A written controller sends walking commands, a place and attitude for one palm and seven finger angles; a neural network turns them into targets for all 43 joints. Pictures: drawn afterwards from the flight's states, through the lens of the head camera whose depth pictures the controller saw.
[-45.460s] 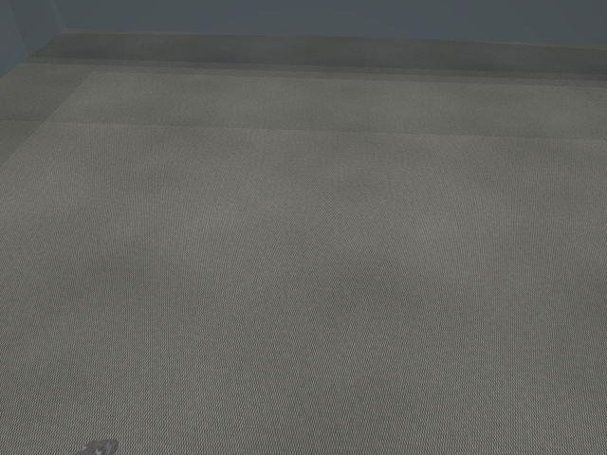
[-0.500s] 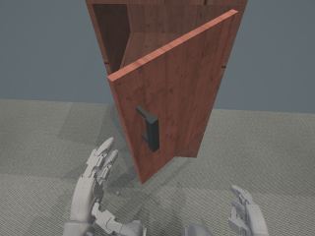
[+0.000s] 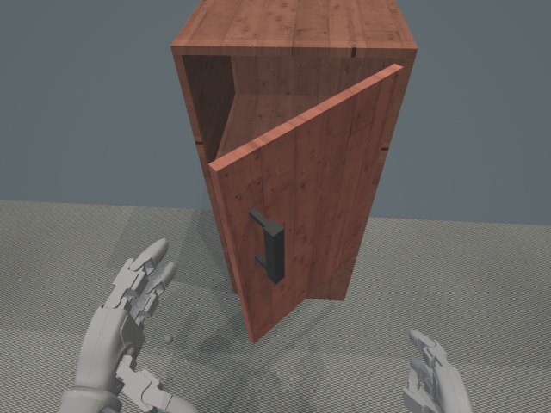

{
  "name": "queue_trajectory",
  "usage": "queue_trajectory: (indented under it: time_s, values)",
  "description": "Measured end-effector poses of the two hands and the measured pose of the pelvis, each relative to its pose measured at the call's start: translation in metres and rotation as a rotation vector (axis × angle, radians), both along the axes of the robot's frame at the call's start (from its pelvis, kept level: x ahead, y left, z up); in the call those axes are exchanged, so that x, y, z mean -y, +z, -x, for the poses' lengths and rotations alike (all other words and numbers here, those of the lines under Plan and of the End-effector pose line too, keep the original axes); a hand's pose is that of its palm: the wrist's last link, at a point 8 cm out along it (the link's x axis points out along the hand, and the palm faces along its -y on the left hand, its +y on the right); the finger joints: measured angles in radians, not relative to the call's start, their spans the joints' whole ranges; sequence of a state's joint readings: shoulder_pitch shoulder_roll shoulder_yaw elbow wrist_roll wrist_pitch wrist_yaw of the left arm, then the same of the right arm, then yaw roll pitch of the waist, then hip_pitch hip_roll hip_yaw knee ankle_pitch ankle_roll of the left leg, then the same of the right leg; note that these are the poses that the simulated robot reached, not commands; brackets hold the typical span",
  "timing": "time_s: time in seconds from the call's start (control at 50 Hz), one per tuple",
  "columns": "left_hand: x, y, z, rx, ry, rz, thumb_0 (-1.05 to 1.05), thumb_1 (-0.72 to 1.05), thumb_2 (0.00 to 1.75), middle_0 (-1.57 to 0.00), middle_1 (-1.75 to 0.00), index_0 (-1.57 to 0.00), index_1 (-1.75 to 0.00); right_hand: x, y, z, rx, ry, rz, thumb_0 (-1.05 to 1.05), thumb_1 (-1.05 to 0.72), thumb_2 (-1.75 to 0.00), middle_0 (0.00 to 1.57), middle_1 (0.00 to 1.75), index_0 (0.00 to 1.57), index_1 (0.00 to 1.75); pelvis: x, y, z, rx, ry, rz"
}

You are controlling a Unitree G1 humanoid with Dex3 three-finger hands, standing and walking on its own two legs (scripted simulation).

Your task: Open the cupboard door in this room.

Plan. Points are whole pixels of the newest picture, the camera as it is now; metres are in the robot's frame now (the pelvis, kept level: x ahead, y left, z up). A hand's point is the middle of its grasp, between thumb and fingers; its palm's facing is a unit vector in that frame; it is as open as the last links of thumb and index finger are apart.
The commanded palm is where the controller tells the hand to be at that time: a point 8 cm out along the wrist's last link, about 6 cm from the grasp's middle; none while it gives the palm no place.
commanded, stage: draw the hand back to the body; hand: left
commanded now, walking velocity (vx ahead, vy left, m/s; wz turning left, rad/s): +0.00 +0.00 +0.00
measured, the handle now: (266, 246) +0.36 +0.04 +0.04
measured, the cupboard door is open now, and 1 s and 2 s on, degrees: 46 46 46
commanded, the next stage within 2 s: step back with the hand held close in 1.14 s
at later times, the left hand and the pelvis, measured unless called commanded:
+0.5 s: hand (56, 296) +0.20 +0.24 +0.17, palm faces +0.32 -0.87 -0.38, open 12.3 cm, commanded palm +0.16 +0.28 +0.19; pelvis +0.02 +0.02 +0.05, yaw +0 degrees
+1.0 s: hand (1, 270) +0.21 +0.27 +0.21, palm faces +0.45 -0.80 -0.40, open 7.6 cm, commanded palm +0.16 +0.31 +0.23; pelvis +0.02 +0.01 +0.06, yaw -1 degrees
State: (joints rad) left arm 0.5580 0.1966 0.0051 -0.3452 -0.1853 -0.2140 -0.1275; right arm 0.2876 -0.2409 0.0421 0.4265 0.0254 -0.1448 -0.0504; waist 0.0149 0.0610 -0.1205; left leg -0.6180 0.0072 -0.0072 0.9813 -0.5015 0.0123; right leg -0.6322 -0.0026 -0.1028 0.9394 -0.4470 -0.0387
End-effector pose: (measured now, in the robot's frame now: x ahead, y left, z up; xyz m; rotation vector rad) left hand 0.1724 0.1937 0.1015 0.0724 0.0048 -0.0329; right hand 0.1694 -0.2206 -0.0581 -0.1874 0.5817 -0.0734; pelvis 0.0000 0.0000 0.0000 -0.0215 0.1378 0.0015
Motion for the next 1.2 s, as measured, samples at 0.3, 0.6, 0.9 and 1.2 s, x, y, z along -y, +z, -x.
queue_trajectory:
  time_s: [0.3,0.6,0.9,1.2]
  values:
    - [-0.056,0.048,0.009,-0.053,0.261,-0.268,-0.01,-0.19,0.43,-0.17,-0.3,-0.16,-0.3,-0.023,0.026,-0.015,-0.024,0.011,0.022,0.01,-0.9,-0.9,0.2,0.3,0.2,0.3,-0.013,0.035,-0.014,0.118,0.002,0.0]
    - [-0.098,0.104,0.005,0.076,0.401,-0.362,0.0,0.32,0.65,-0.19,-0.3,-0.18,-0.3,-0.037,0.041,-0.033,-0.038,0.064,0.02,0.01,-0.9,-0.9,0.21,0.3,0.21,0.3,-0.02,0.056,-0.024,0.202,-0.004,-0.006]
    - [-0.121,0.132,0.007,0.17,0.507,-0.395,0.01,0.79,0.86,-0.21,-0.3,-0.2,-0.3,-0.017,0.044,-0.032,-0.077,0.038,0.046,0.01,-0.9,-0.9,0.21,0.3,0.2,0.3,-0.013,0.06,-0.023,0.228,-0.009,-0.006]
    - [-0.107,0.129,0.012,0.156,0.477,-0.393,0.02,0.88,0.9,-0.21,-0.3,-0.21,-0.3,-0.007,0.04,-0.017,-0.089,0.014,0.035,0.01,-0.9,-0.9,0.21,0.3,0.2,0.3,-0.004,0.061,-0.016,0.241,-0.014,-0.007]
